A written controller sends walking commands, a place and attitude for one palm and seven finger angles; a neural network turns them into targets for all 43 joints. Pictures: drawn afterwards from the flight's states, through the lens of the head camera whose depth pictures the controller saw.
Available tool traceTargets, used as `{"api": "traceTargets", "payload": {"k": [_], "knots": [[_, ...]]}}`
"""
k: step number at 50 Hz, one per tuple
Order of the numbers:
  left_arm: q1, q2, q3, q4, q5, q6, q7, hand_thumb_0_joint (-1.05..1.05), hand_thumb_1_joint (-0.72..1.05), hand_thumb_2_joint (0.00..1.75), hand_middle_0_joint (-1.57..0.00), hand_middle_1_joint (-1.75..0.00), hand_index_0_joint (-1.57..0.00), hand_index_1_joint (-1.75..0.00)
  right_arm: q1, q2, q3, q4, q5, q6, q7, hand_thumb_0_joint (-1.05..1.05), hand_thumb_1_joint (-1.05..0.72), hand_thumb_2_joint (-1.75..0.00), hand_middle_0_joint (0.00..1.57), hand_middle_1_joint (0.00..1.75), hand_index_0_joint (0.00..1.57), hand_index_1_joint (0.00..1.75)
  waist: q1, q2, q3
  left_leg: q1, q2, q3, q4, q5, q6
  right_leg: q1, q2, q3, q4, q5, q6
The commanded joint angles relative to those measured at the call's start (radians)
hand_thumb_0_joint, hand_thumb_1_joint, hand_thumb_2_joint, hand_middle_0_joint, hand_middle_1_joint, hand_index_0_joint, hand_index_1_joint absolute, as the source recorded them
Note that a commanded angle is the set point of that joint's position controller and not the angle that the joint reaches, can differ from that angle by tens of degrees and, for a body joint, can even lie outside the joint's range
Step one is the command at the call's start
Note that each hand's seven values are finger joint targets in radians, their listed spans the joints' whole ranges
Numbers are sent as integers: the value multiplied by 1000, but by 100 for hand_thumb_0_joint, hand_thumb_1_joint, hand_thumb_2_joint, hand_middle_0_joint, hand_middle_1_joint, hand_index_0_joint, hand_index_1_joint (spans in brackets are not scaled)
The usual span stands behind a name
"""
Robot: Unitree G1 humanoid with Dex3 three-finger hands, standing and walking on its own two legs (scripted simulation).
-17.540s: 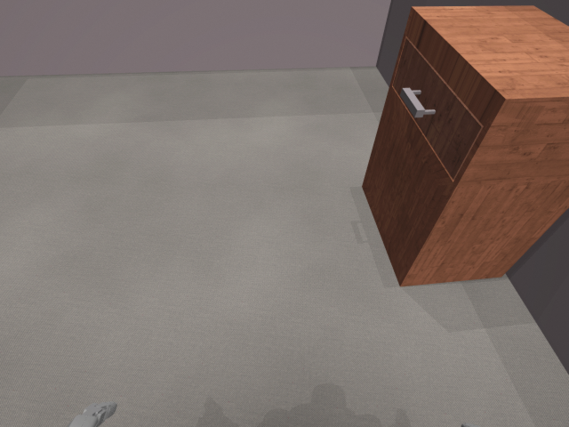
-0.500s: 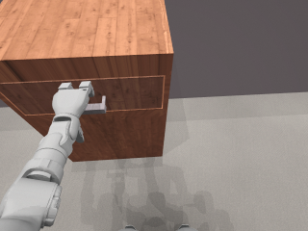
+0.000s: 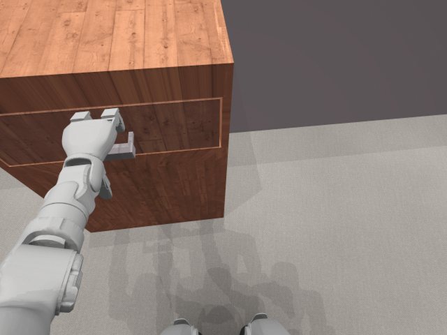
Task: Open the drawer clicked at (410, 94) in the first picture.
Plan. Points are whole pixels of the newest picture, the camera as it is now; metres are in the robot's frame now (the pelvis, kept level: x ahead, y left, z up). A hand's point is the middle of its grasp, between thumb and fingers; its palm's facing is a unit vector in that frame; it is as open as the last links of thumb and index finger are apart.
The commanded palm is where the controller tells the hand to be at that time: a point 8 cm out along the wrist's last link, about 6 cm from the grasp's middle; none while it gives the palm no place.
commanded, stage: move the hooked fingers above the handle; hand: left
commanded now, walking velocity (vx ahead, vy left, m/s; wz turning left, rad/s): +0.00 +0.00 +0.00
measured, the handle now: (104, 145) +0.53 +0.25 -0.06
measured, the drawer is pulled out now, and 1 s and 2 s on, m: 0.00 0.00 0.00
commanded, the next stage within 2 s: none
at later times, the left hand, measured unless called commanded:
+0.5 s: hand (105, 146) +0.48 +0.22 +0.00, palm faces -0.02 -0.08 -1.00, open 13.8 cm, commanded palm +0.47 +0.23 +0.05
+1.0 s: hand (109, 148) +0.48 +0.21 +0.00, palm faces -0.03 -0.08 -1.00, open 13.8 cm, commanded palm +0.47 +0.22 +0.05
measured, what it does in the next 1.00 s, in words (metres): stands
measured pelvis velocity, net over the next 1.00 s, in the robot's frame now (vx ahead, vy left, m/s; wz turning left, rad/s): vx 0.00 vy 0.01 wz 0.02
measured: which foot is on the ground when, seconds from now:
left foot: down 0.00-1.00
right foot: down 0.00-1.00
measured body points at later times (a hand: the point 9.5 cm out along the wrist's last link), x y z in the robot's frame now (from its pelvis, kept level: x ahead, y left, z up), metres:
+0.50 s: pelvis +0.01 +0.00 -0.01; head +0.12 +0.01 +0.43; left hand +0.48 +0.22 +0.05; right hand +0.03 -0.27 -0.13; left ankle +0.00 +0.08 -0.69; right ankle +0.00 -0.11 -0.69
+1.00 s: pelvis +0.00 +0.01 -0.01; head +0.11 +0.02 +0.43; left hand +0.47 +0.21 +0.05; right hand +0.02 -0.27 -0.13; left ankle +0.00 +0.08 -0.69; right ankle +0.00 -0.11 -0.69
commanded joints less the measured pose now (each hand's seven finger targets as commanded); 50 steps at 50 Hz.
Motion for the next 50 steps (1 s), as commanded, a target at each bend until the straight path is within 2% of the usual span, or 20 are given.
{"api": "traceTargets", "payload": {"k": [1,3,5,6,11,13,16,19,20,22,24,26,31,32,35,38,39,42,45,50], "knots": [[-457,277,77,-207,10,-39,74,0,-50,30,-30,-120,-30,-120,104,-170,-52,-51,-8,-23,-20,0,-90,-90,20,30,20,30,-14,19,-380,266,-19,-76,-61,326,0,156,25,31,-78,252,-15],[-448,320,112,-195,19,-26,99,0,-50,30,-30,-120,-30,-120,94,-173,-48,-49,-12,-20,-15,0,-90,-90,20,30,20,30,3,43,-395,254,-24,-75,-57,335,-4,159,24,29,-66,255,-20],[-439,308,100,-171,24,1,116,0,-50,30,-30,-120,-30,-120,94,-170,-47,-49,-11,-19,-9,0,-90,-90,20,30,20,30,7,71,-405,262,-26,-70,-52,364,-9,154,25,23,-56,278,-20],[-424,268,71,-144,22,19,114,0,-50,30,-30,-120,-30,-120,92,-167,-49,-51,-11,-20,-6,0,-90,-90,20,30,20,30,-2,67,-399,266,-26,-64,-50,365,-9,151,27,21,-63,282,-18],[-427,229,12,-101,-7,58,48,0,-50,30,-30,-120,-30,-120,104,-172,-50,-64,3,-17,-9,0,-90,-90,20,30,20,30,-27,1,-410,257,-31,-52,-56,356,-1,217,24,34,-91,333,-6],[-460,213,-1,-143,-19,28,14,0,-50,30,-30,-120,-30,-120,113,-170,-54,-65,4,-21,-17,0,-90,-90,20,30,20,30,-42,-12,-425,291,-26,-62,-54,375,2,218,23,35,-95,348,-5],[-509,194,-11,-253,-21,-51,-8,0,-50,30,-30,-120,-30,-120,115,-164,-60,-65,-4,-28,-28,0,-90,-90,20,30,20,30,-38,52,-479,365,-21,-82,-41,404,-2,168,24,35,-81,323,-9],[-493,257,50,-252,0,-96,24,0,-50,30,-30,-120,-30,-120,109,-164,-56,-53,-11,-28,-32,0,-90,-90,20,30,20,30,-27,68,-435,352,-15,-96,-24,419,-7,104,26,26,-57,294,-14],[-511,236,34,-244,9,-94,45,0,-50,30,-30,-120,-30,-120,103,-161,-52,-52,-13,-29,-29,0,-90,-90,20,30,20,30,-36,86,-410,335,-15,-99,-19,404,-10,71,27,21,-50,272,-16],[-494,281,81,-204,22,-72,92,0,-50,30,-30,-120,-30,-120,99,-165,-47,-45,-18,-29,-19,0,-90,-90,20,30,20,30,-21,79,-392,294,-17,-97,-14,401,-13,62,29,13,-33,262,-21],[-467,374,159,-185,27,-29,130,0,-50,30,-30,-120,-30,-120,91,-176,-39,-51,-25,-19,-10,0,-90,-90,20,30,20,30,14,91,-450,275,-22,-90,-6,441,-18,105,29,11,-6,301,-21],[-435,322,116,-130,24,35,143,0,-50,30,-30,-120,-30,-120,81,-169,-38,-62,-21,-11,-1,0,-90,-90,20,30,20,30,12,82,-450,256,-28,-74,-8,458,-20,134,31,8,-10,336,-20],[-441,361,122,-126,21,128,124,0,-50,30,-30,-120,-30,-120,83,-182,-37,-68,-10,16,2,0,-90,-90,20,30,20,30,18,9,-509,263,-27,-58,-34,470,-13,245,28,17,-37,402,-7],[-438,336,99,-126,13,135,109,0,-50,30,-30,-120,-30,-120,77,-178,-36,-74,-5,17,-2,0,-90,-90,20,30,20,30,10,-4,-499,262,-27,-56,-45,445,-10,261,27,22,-51,395,-4],[-430,290,62,-156,-21,94,39,0,-50,30,-30,-120,-30,-120,85,-177,-40,-77,4,10,-18,0,-90,-90,20,30,20,30,-5,-18,-471,302,-19,-59,-71,415,-2,273,23,30,-86,376,-1],[-450,169,-30,-221,-31,9,-22,0,-50,30,-30,-120,-30,-120,98,-163,-52,-78,7,-5,-33,0,-90,-90,20,30,20,30,-44,-10,-430,373,-8,-79,-75,416,0,207,25,28,-114,331,-3],[-424,148,-43,-203,-27,-15,-32,0,-50,30,-30,-120,-30,-120,104,-163,-55,-69,6,-9,-36,0,-90,-90,20,30,20,30,-43,-12,-395,369,-7,-84,-73,389,0,169,26,26,-117,292,-4],[-469,147,-46,-213,-14,-73,-23,0,-50,30,-30,-120,-30,-120,108,-162,-53,-55,2,-21,-38,0,-90,-90,20,30,20,30,-52,18,-323,346,-4,-104,-67,325,-7,68,26,17,-100,200,-13],[-506,184,-2,-226,5,-94,34,0,-50,30,-30,-120,-30,-120,112,-160,-51,-45,-9,-28,-26,0,-90,-90,20,30,20,30,-33,103,-353,357,-2,-121,-47,364,-22,11,28,7,-57,193,-24],[-498,319,127,-168,32,-6,154,0,-50,30,-30,-120,-30,-120,96,-173,-42,-48,-27,-21,-1,0,-90,-90,20,30,20,30,5,96,-445,292,-13,-104,-6,437,-30,52,33,-1,2,255,-26]]}}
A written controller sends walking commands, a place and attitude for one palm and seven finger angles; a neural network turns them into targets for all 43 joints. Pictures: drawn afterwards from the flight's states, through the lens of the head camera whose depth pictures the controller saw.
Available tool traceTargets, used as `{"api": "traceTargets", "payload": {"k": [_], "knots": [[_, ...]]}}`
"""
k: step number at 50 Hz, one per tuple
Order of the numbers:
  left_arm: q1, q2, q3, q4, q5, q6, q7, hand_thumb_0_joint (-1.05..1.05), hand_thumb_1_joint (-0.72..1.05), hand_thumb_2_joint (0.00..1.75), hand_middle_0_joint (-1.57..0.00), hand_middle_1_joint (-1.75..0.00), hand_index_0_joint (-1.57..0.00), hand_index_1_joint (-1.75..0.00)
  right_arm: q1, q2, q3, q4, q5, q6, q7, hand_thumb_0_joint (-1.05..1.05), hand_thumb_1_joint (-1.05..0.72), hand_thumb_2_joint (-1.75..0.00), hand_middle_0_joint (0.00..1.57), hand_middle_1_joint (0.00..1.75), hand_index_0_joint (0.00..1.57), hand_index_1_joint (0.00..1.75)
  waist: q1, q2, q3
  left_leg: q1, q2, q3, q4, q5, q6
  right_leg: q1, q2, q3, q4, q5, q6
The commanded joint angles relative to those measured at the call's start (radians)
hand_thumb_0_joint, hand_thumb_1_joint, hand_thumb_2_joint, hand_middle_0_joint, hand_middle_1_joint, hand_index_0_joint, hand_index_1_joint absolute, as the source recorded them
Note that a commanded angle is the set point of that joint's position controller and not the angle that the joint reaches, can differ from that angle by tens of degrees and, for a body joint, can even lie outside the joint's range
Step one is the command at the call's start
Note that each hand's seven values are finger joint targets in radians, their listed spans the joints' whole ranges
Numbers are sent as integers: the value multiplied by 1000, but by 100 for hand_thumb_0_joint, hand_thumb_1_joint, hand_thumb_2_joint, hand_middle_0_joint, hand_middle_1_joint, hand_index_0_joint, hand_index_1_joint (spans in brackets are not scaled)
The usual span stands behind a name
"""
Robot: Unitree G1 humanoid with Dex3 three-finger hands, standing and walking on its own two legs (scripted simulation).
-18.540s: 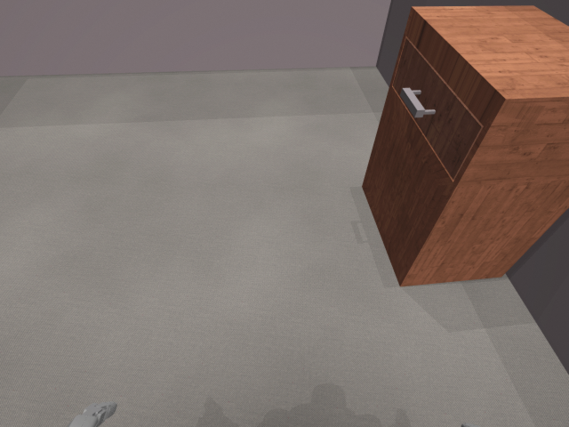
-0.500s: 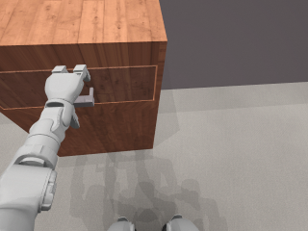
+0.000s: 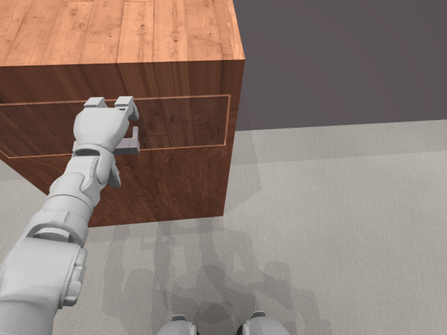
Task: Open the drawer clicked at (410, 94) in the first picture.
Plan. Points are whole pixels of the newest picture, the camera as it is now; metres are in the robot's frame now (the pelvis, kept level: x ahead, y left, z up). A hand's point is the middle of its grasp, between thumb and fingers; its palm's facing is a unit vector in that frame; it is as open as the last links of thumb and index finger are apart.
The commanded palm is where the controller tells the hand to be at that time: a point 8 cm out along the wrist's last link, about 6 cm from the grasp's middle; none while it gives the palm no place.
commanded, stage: move the hooked fingers above the handle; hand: left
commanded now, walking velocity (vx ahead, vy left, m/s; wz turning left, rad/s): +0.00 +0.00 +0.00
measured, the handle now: (108, 139) +0.53 +0.23 -0.06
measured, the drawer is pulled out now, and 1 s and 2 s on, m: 0.00 0.00 0.00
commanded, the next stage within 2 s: none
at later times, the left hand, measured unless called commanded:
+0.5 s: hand (118, 144) +0.47 +0.19 +0.00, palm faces -0.10 -0.08 -0.99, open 13.8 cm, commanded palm +0.47 +0.21 +0.06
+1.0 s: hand (119, 146) +0.47 +0.18 +0.01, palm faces -0.14 -0.07 -0.99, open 13.8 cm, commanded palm +0.46 +0.20 +0.06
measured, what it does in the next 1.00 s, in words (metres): stands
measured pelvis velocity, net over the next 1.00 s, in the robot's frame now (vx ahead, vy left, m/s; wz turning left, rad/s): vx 0.01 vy -0.01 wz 0.01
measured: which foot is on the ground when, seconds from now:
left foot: down 0.00-1.00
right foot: down 0.00-1.00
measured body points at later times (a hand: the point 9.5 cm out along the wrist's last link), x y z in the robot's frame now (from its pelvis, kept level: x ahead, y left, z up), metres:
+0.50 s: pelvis +0.00 -0.01 +0.00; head +0.11 +0.00 +0.44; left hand +0.47 +0.19 +0.06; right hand +0.01 -0.29 -0.12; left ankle +0.00 +0.08 -0.69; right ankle +0.00 -0.11 -0.69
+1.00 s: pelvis +0.01 -0.01 +0.01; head +0.10 -0.01 +0.45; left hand +0.47 +0.19 +0.06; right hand +0.03 -0.29 -0.12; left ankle +0.00 +0.08 -0.69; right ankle +0.00 -0.11 -0.69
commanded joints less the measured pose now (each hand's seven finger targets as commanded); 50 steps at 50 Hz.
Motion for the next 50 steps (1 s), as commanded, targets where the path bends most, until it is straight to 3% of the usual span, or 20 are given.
{"api": "traceTargets", "payload": {"k": [1,4,6,9,10,13,15,18,20,24,29,32,34,37,39,41,43,44,46,50], "knots": [[-447,328,149,-146,11,98,129,0,-50,30,-30,-120,-30,-120,125,-163,-44,-50,-16,-6,5,0,-90,-90,20,30,20,30,18,103,-458,333,-8,-72,-56,474,-34,113,42,21,-31,303,-28],[-402,345,155,-136,7,176,127,0,-50,30,-30,-120,-30,-120,119,-170,-45,-61,-11,8,14,0,-90,-90,20,30,20,30,36,94,-539,363,-10,-54,-60,533,-34,202,42,25,-39,383,-21],[-401,369,150,-110,-1,219,111,0,-50,30,-30,-120,-30,-120,107,-173,-38,-65,-1,22,6,0,-90,-90,20,30,20,30,27,20,-510,313,-16,-40,-80,474,-21,265,40,35,-67,394,-12],[-423,363,117,-81,-25,243,65,0,-50,30,-30,-120,-30,-120,98,-174,-29,-67,14,25,-12,0,-90,-90,20,30,20,30,7,-30,-434,260,-21,-28,-121,363,-6,312,30,51,-112,356,-3],[-444,345,97,-95,-33,233,42,0,-50,30,-30,-120,-30,-120,100,-173,-31,-70,19,21,-21,0,-90,-90,20,30,20,30,-10,-43,-422,269,-19,-26,-129,347,-1,317,27,57,-127,353,0],[-460,251,21,-154,-53,154,-36,0,-50,30,-30,-120,-30,-120,124,-161,-41,-76,23,1,-40,0,-90,-90,20,30,20,30,-36,-2,-431,357,-12,-36,-137,360,2,291,27,61,-154,344,-2],[-433,172,-38,-142,-55,97,-78,0,-50,30,-30,-120,-30,-120,138,-154,-45,-65,25,-12,-47,0,-90,-90,20,30,20,30,-52,0,-367,377,-7,-50,-131,342,1,213,31,55,-160,293,-5],[-435,105,-73,-179,-57,15,-97,0,-50,30,-30,-120,-30,-120,151,-144,-52,-54,17,-26,-47,0,-90,-90,20,30,20,30,-57,32,-342,408,-1,-69,-113,364,-5,131,33,47,-146,261,-14],[-428,152,-25,-167,-48,-12,-75,0,-50,30,-30,-120,-30,-120,153,-147,-51,-45,12,-28,-40,0,-90,-90,20,30,20,30,-42,59,-325,375,-2,-75,-98,342,-10,90,34,42,-122,229,-19],[-444,334,136,-186,-12,-4,32,0,-50,30,-30,-120,-30,-120,146,-158,-40,-42,-7,-21,-23,0,-90,-90,20,30,20,30,7,97,-400,309,-8,-73,-63,417,-18,109,36,40,-52,293,-28],[-387,391,199,-203,18,110,140,0,-50,30,-30,-120,-30,-120,113,-160,-42,-62,-20,-4,2,0,-90,-90,20,30,20,30,51,115,-554,319,-18,-45,-32,544,-27,213,38,38,-11,432,-22],[-376,380,182,-201,1,183,141,0,-50,30,-30,-120,-30,-120,103,-163,-44,-67,-8,12,5,0,-90,-90,20,30,20,30,44,45,-555,314,-21,-23,-57,521,-18,302,37,46,-50,474,-10],[-394,411,185,-197,-16,211,117,0,-50,30,-30,-120,-30,-120,96,-167,-39,-67,1,20,-5,0,-90,-90,20,30,20,30,36,14,-562,303,-24,-23,-82,481,-13,355,31,55,-71,479,-3],[-410,308,85,-165,-42,218,43,0,-50,30,-30,-120,-30,-120,99,-163,-43,-63,21,14,-22,0,-90,-90,20,30,20,30,-6,-12,-459,319,-18,-19,-126,401,-4,343,27,58,-132,416,3],[-414,190,-8,-169,-55,181,-17,0,-50,30,-30,-120,-30,-120,117,-154,-53,-59,28,2,-34,0,-90,-90,20,30,20,30,-39,-17,-426,382,-12,-28,-136,399,0,303,29,59,-165,392,4],[-385,138,-52,-163,-66,136,-72,0,-50,30,-30,-120,-30,-120,126,-153,-53,-56,29,-8,-42,0,-90,-90,20,30,20,30,-45,-29,-372,402,-9,-43,-146,379,0,262,31,54,-180,343,0],[-405,53,-118,-181,-81,78,-113,0,-50,30,-30,-120,-30,-120,132,-143,-52,-52,27,-16,-47,0,-90,-90,20,30,20,30,-69,-30,-316,413,-9,-51,-144,361,2,212,29,51,-187,310,-4],[-391,69,-103,-159,-75,55,-119,0,-50,30,-30,-120,-30,-120,132,-144,-52,-44,25,-19,-48,0,-90,-90,20,30,20,30,-65,-16,-272,395,-9,-54,-137,342,1,174,29,52,-182,284,-6],[-392,123,-51,-174,-62,12,-108,0,-50,30,-30,-120,-30,-120,135,-144,-48,-45,20,-19,-43,0,-90,-90,20,30,20,30,-42,22,-275,372,-13,-62,-124,342,-4,148,29,51,-154,268,-15],[-399,298,114,-190,-13,-14,0,0,-50,30,-30,-120,-30,-120,122,-145,-39,-53,1,-18,-30,0,-90,-90,20,30,20,30,17,83,-350,296,-18,-59,-81,390,-12,139,30,48,-72,298,-29]]}}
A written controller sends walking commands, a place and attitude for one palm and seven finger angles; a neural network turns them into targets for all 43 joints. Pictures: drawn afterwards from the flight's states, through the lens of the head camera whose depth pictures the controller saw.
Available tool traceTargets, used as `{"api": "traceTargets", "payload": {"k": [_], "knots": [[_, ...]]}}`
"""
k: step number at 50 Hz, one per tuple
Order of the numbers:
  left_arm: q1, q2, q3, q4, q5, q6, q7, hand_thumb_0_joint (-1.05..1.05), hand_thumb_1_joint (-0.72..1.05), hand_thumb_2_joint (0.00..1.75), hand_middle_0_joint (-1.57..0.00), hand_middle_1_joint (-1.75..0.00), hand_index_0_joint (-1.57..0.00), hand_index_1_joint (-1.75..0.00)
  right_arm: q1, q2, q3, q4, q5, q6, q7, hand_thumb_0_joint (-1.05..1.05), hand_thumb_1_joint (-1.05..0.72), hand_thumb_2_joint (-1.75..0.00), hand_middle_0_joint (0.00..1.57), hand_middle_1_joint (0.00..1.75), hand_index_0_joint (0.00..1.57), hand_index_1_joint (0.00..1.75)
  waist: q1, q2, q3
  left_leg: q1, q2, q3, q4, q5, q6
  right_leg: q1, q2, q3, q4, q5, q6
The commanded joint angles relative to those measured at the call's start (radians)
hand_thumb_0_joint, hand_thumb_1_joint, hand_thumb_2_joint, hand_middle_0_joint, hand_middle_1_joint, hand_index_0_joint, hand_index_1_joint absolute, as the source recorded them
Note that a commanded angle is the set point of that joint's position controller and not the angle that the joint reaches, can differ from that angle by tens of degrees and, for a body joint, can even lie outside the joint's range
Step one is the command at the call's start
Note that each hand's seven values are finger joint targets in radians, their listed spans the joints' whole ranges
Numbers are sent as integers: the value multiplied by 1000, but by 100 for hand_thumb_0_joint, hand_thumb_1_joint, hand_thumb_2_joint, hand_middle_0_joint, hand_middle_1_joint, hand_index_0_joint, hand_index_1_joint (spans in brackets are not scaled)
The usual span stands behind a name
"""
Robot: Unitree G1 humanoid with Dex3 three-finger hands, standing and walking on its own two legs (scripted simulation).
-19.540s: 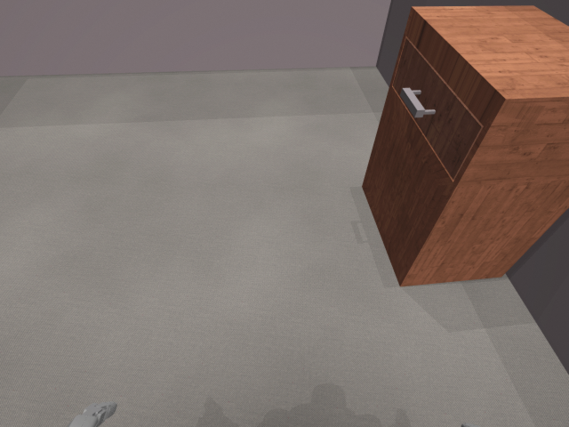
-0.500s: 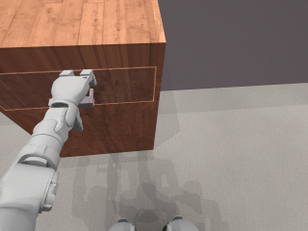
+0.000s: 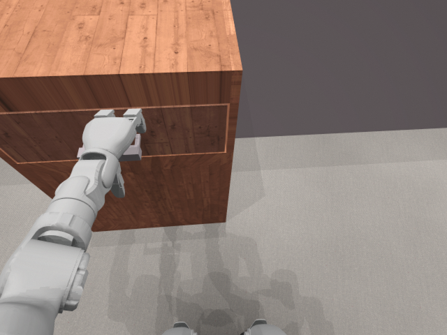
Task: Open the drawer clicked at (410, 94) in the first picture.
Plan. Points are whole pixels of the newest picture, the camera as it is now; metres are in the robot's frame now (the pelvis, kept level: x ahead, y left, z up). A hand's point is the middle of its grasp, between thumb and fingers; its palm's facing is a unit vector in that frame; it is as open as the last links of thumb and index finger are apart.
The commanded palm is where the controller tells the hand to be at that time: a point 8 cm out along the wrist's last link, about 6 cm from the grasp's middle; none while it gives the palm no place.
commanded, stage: move the hooked fingers above the handle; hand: left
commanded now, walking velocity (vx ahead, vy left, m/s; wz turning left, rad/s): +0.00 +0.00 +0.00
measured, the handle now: (111, 146) +0.53 +0.24 -0.06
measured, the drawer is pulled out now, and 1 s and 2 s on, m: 0.00 0.00 0.00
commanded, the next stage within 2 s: lift the fingers back up to retry in 1.32 s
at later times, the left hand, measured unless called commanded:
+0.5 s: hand (115, 150) +0.47 +0.20 +0.01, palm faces -0.16 -0.06 -0.99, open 13.9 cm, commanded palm +0.47 +0.21 +0.05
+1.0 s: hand (108, 151) +0.46 +0.22 +0.00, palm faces -0.19 -0.05 -0.98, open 13.9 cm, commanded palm +0.47 +0.22 +0.05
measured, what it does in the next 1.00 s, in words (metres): stands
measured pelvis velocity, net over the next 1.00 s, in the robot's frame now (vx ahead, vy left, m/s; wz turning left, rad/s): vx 0.00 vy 0.01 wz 0.01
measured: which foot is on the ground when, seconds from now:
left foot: down 0.00-1.00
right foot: down 0.00-1.00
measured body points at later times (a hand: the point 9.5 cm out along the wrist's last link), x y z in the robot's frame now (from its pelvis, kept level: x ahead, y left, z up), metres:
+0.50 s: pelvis +0.00 +0.00 +0.00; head +0.10 +0.01 +0.44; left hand +0.47 +0.20 +0.06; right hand +0.01 -0.27 -0.13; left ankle -0.01 +0.09 -0.70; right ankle -0.01 -0.10 -0.70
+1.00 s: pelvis +0.00 +0.01 +0.00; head +0.10 +0.02 +0.44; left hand +0.47 +0.22 +0.06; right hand +0.02 -0.26 -0.13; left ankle -0.01 +0.09 -0.70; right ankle -0.01 -0.10 -0.70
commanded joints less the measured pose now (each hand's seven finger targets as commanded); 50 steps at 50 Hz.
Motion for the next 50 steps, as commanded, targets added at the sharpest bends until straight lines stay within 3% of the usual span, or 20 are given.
{"api": "traceTargets", "payload": {"k": [1,3,7,10,14,18,19,22,25,26,28,29,34,37,39,41,43,46,48,50], "knots": [[-430,350,203,-202,44,-18,150,0,-50,30,-30,-120,-30,-120,128,-155,-46,-46,-28,-12,-1,0,-90,-90,20,30,20,30,11,90,-396,203,-20,-47,-5,386,3,77,25,53,2,304,-14],[-408,434,280,-225,61,19,218,0,-50,30,-30,-120,-30,-120,105,-159,-43,-58,-41,-7,8,0,-90,-90,20,30,20,30,47,83,-483,173,-29,-36,22,442,1,135,26,55,42,371,-14],[-382,380,225,-187,65,148,269,0,-50,30,-30,-120,-30,-120,94,-162,-50,-68,-33,1,23,0,-90,-90,20,30,20,30,35,73,-538,197,-28,-10,15,457,-4,194,29,52,23,422,0],[-406,447,249,-178,35,215,244,0,-50,30,-30,-120,-30,-120,92,-175,-45,-61,-20,22,15,0,-90,-90,20,30,20,30,29,22,-580,208,-30,-2,-13,445,2,287,25,64,-10,465,13],[-447,317,127,-160,-14,203,128,0,-50,30,-30,-120,-30,-120,118,-173,-53,-50,3,12,-11,0,-90,-90,20,30,20,30,-37,-18,-500,263,-21,-10,-60,389,16,285,20,72,-85,428,23],[-460,89,-58,-207,-37,87,4,0,-50,30,-30,-120,-30,-120,145,-155,-64,-43,5,-16,-31,0,-90,-90,20,30,20,30,-88,-4,-388,368,-9,-36,-74,374,18,159,24,63,-133,333,16],[-444,72,-69,-197,-38,56,-13,0,-50,30,-30,-120,-30,-120,148,-154,-65,-31,2,-21,-34,0,-90,-90,20,30,20,30,-91,-3,-349,367,-7,-43,-70,351,17,116,25,59,-133,294,16],[-411,124,-11,-165,-25,-11,-16,0,-50,30,-30,-120,-30,-120,156,-155,-58,-24,-5,-21,-28,0,-90,-90,20,30,20,30,-65,27,-279,314,-10,-60,-58,328,9,48,27,50,-101,241,0],[-393,268,123,-141,9,-31,53,0,-50,30,-30,-120,-30,-120,151,-159,-48,-28,-14,-15,-15,0,-90,-90,20,30,20,30,-17,67,-302,234,-13,-55,-30,351,2,33,27,48,-41,255,-12],[-416,297,151,-158,24,-28,90,0,-50,30,-30,-120,-30,-120,147,-159,-46,-36,-20,-14,-9,0,-90,-90,20,30,20,30,-7,84,-330,216,-14,-58,-20,367,-1,31,27,45,-18,262,-16],[-401,410,259,-197,46,-6,166,0,-50,30,-30,-120,-30,-120,127,-166,-44,-46,-35,-10,5,0,-90,-90,20,30,20,30,44,105,-423,191,-20,-50,8,430,-5,75,30,46,32,316,-19],[-360,425,273,-181,53,22,200,0,-50,30,-30,-120,-30,-120,116,-164,-40,-60,-40,-4,12,0,-90,-90,20,30,20,30,57,109,-453,177,-26,-40,16,440,-6,102,31,48,43,340,-17],[-377,447,272,-218,66,160,287,0,-50,30,-30,-120,-30,-120,91,-170,-43,-73,-32,15,21,0,-90,-90,20,30,20,30,55,53,-574,197,-28,-15,15,482,-8,219,29,51,34,436,0],[-428,418,220,-189,29,228,240,0,-50,30,-30,-120,-30,-120,92,-175,-48,-62,-14,20,7,0,-90,-90,20,30,20,30,13,11,-574,217,-27,-6,-22,407,4,278,25,63,-25,420,16],[-462,360,158,-157,-6,227,167,0,-50,30,-30,-120,-30,-120,113,-180,-53,-48,-1,16,-7,0,-90,-90,20,30,20,30,-32,-14,-541,256,-20,-13,-45,374,11,269,23,66,-68,392,24],[-490,244,49,-155,-31,193,81,0,-50,30,-30,-120,-30,-120,135,-174,-59,-42,9,-2,-23,0,-90,-90,20,30,20,30,-74,-18,-466,298,-14,-25,-67,339,16,223,23,66,-111,344,25],[-534,75,-94,-198,-56,127,-3,0,-50,30,-30,-120,-30,-120,153,-164,-63,-34,8,-23,-35,0,-90,-90,20,30,20,30,-123,-8,-399,382,-5,-42,-70,342,19,129,25,57,-137,298,23],[-486,46,-108,-206,-60,19,-69,0,-50,30,-30,-120,-30,-120,155,-161,-58,-20,-3,-32,-43,0,-90,-90,20,30,20,30,-111,41,-305,402,0,-75,-59,330,10,5,27,44,-120,212,10],[-471,63,-73,-186,-51,-40,-67,0,-50,30,-30,-120,-30,-120,164,-155,-59,-12,-10,-33,-35,0,-90,-90,20,30,20,30,-91,69,-266,372,-1,-83,-41,348,2,-43,30,37,-91,204,-2],[-457,239,84,-156,-12,-67,-14,0,-50,30,-30,-120,-30,-120,169,-163,-50,-13,-14,-28,-28,0,-90,-90,20,30,20,30,-49,71,-277,277,-3,-87,-17,329,-3,-51,31,35,-40,195,-12]]}}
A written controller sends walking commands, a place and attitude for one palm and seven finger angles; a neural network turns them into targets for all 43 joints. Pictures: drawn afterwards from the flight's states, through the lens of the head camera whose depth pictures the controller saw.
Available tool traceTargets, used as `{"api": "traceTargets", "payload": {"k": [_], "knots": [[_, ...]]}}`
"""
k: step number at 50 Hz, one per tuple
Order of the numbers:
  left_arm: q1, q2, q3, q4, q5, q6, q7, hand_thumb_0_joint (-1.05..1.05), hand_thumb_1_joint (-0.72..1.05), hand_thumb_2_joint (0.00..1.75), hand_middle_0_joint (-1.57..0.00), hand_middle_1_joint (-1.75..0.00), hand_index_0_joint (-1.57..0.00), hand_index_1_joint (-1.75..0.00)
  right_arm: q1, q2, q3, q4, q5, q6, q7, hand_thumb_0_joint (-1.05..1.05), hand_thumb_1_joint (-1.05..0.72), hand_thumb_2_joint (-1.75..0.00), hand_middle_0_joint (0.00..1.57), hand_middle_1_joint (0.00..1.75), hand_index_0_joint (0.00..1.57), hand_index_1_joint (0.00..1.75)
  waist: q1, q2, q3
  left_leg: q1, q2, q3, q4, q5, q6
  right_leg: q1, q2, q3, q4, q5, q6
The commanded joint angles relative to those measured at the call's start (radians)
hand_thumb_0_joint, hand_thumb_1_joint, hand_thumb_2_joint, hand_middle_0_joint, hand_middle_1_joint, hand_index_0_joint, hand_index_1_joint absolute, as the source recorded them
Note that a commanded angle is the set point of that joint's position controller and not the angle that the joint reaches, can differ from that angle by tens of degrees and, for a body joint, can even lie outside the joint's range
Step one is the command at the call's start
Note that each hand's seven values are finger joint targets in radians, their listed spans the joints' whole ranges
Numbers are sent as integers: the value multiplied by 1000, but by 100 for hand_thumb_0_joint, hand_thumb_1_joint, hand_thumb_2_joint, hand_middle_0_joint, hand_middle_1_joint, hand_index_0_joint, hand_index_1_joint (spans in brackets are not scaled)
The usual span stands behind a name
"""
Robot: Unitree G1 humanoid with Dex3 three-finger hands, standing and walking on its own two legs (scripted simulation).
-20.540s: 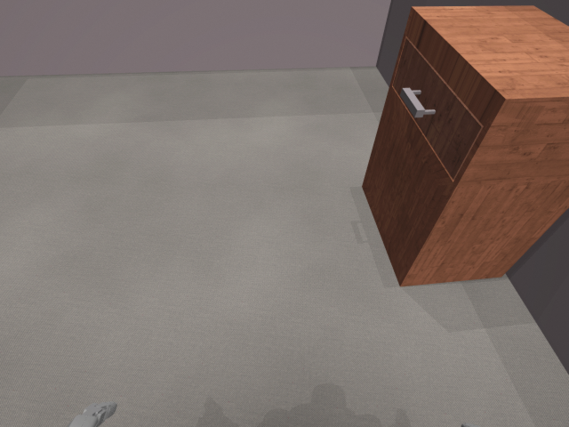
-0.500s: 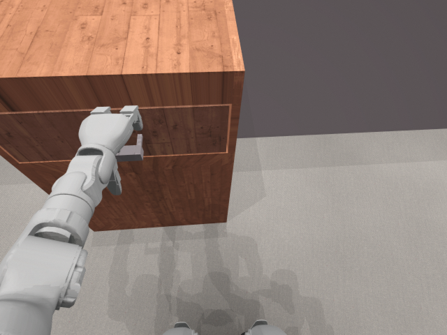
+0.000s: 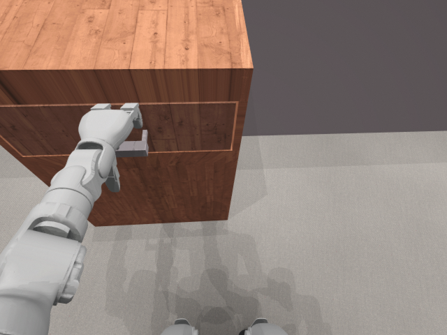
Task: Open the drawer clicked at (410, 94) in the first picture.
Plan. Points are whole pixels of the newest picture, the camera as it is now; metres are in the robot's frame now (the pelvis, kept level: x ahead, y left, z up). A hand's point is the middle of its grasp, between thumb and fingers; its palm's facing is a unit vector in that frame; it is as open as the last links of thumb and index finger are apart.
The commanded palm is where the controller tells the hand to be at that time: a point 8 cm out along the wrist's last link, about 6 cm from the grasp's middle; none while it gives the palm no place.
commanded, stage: move the hooked fingers above the handle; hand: left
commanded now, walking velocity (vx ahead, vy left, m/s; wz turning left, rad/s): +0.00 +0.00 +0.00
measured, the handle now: (118, 141) +0.53 +0.23 -0.07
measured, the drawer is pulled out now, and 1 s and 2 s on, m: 0.00 0.00 0.00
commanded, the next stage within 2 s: lift the fingers back up to retry in 0.32 s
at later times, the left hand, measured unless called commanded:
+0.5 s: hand (120, 146) +0.47 +0.19 +0.01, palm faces -0.19 -0.06 -0.98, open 13.9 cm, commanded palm +0.47 +0.20 +0.05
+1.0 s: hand (104, 142) +0.48 +0.23 +0.01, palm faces -0.19 -0.02 -0.98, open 13.8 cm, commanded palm +0.48 +0.20 +0.05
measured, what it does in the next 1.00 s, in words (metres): stands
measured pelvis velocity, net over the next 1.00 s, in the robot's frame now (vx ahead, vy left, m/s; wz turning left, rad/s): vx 0.00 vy -0.01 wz -0.01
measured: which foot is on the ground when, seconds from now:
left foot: down 0.00-1.00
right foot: down 0.00-1.00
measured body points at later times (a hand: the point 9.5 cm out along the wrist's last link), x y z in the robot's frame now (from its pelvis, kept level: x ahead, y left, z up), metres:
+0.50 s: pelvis -0.01 +0.00 +0.00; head +0.09 +0.01 +0.44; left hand +0.47 +0.20 +0.06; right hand +0.01 -0.26 -0.13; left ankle -0.01 +0.08 -0.70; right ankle -0.01 -0.11 -0.70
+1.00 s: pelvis +0.00 -0.01 +0.00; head +0.10 +0.00 +0.44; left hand +0.48 +0.22 +0.06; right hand -0.01 -0.27 -0.13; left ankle -0.01 +0.08 -0.70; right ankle -0.01 -0.11 -0.70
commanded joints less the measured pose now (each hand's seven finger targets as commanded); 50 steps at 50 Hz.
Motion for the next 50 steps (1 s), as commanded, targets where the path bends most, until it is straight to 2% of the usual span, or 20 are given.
{"api": "traceTargets", "payload": {"k": [1,3,5,7,9,12,14,18,20,23,26,28,29,31,34,36,39,43,46,50], "knots": [[-406,262,201,-159,58,-99,102,0,-50,30,-30,-120,-30,-120,146,-175,-49,-43,-22,-9,-8,0,-90,-90,20,30,20,30,-33,90,-309,240,3,-71,-9,333,-16,-57,40,48,0,193,-29],[-388,407,341,-192,83,-80,195,0,-50,30,-30,-120,-30,-120,127,-181,-43,-53,-40,-3,7,0,-90,-90,20,30,20,30,34,136,-408,195,-3,-61,18,409,-23,-15,38,45,63,244,-36],[-335,433,371,-215,108,-21,290,0,-50,30,-30,-120,-30,-120,92,-173,-38,-84,-49,8,22,0,-90,-90,20,30,20,30,64,137,-493,178,-10,-43,50,493,-29,34,41,43,101,328,-33],[-348,390,335,-247,119,52,367,0,-50,30,-30,-120,-30,-120,71,-169,-43,-102,-45,15,28,0,-90,-90,20,30,20,30,52,94,-539,175,-15,-19,51,499,-28,102,41,48,90,381,-24],[-378,419,336,-243,115,125,398,0,-50,30,-30,-120,-30,-120,67,-179,-41,-103,-34,23,30,0,-90,-90,20,30,20,30,46,57,-575,177,-17,-16,29,457,-25,164,39,52,69,382,-15],[-438,422,306,-230,82,202,336,0,-50,30,-30,-120,-30,-120,83,-191,-50,-82,-18,33,22,0,-90,-90,20,30,20,30,10,60,-655,264,-10,-14,-5,433,-17,227,38,59,16,387,1],[-475,283,186,-208,41,207,247,0,-50,30,-30,-120,-30,-120,114,-191,-64,-68,-3,28,10,0,-90,-90,20,30,20,30,-54,54,-640,361,4,-32,-28,426,-15,182,40,56,-34,353,8],[-508,-37,-91,-241,-30,115,51,0,-50,30,-30,-120,-30,-120,139,-173,-70,-50,3,-10,-19,0,-90,-90,20,30,20,30,-143,9,-421,459,21,-59,-70,346,0,48,40,50,-125,231,12],[-473,-60,-109,-206,-33,46,-4,0,-50,30,-30,-120,-30,-120,134,-175,-62,-32,-3,-21,-27,0,-90,-90,20,30,20,30,-137,15,-303,421,16,-74,-78,276,1,-27,37,43,-120,166,6],[-429,91,34,-168,-2,-52,-1,0,-50,30,-30,-120,-30,-120,140,-176,-52,-28,-9,-19,-28,0,-90,-90,20,30,20,30,-88,37,-206,314,7,-79,-66,231,-7,-61,35,43,-80,133,-16],[-403,265,205,-165,62,-87,103,0,-50,30,-30,-120,-30,-120,131,-170,-39,-56,-21,-14,-9,0,-90,-90,20,30,20,30,-15,111,-289,227,1,-77,-28,278,-17,-64,38,41,2,147,-35],[-360,358,310,-171,86,-55,201,0,-50,30,-30,-120,-30,-120,107,-172,-34,-74,-35,-9,11,0,-90,-90,20,30,20,30,41,136,-357,184,-3,-67,-8,340,-26,-32,41,35,50,175,-40],[-332,358,315,-171,101,-24,252,0,-50,30,-30,-120,-30,-120,95,-169,-33,-94,-40,-6,19,0,-90,-90,20,30,20,30,51,140,-401,177,-4,-62,8,380,-30,-22,43,32,72,203,-39],[-354,307,289,-172,119,54,340,0,-50,30,-30,-120,-30,-120,80,-167,-43,-105,-45,-7,33,0,-90,-90,20,30,20,30,36,102,-467,170,-4,-37,36,424,-30,10,44,33,82,265,-30],[-450,335,277,-173,135,185,409,0,-50,30,-30,-120,-30,-120,83,-182,-47,-94,-36,8,37,0,-90,-90,20,30,20,30,6,28,-564,174,-8,-23,21,398,-23,114,41,45,59,305,-13],[-534,329,249,-186,104,246,384,0,-50,30,-30,-120,-30,-120,92,-184,-50,-85,-23,13,33,0,-90,-90,20,30,20,30,-19,36,-615,220,-9,-15,-4,373,-15,174,39,55,19,318,-2],[-565,311,210,-192,41,255,275,0,-50,30,-30,-120,-30,-120,119,-190,-56,-67,-6,16,11,0,-90,-90,20,30,20,30,-55,33,-679,331,-3,-26,-32,385,-8,220,36,66,-34,345,9],[-528,116,32,-118,8,176,109,0,-50,30,-30,-120,-30,-120,147,-177,-52,-46,8,-13,-22,0,-90,-90,20,30,20,30,-120,-9,-434,330,3,-30,-71,292,9,130,36,67,-115,259,12],[-446,162,52,-68,27,83,33,0,-50,30,-30,-120,-30,-120,156,-182,-38,-37,5,-21,-36,0,-90,-90,20,30,20,30,-102,-10,-286,247,-2,-35,-71,230,11,78,35,69,-111,200,1],[-395,130,57,-135,43,-43,17,0,-50,30,-30,-120,-30,-120,165,-166,-47,-48,-7,-25,-23,0,-90,-90,20,30,20,30,-72,77,-294,260,0,-41,-32,308,0,16,39,65,-60,230,-17]]}}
